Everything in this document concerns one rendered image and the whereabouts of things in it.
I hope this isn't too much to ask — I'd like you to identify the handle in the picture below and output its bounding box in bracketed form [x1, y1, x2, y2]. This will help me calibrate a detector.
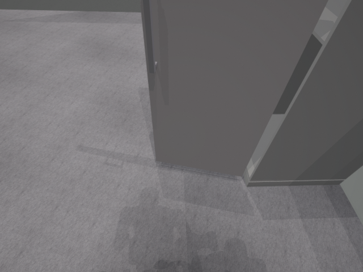
[143, 0, 157, 73]

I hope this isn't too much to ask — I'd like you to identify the fridge door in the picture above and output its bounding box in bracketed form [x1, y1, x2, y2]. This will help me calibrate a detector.
[140, 0, 328, 177]

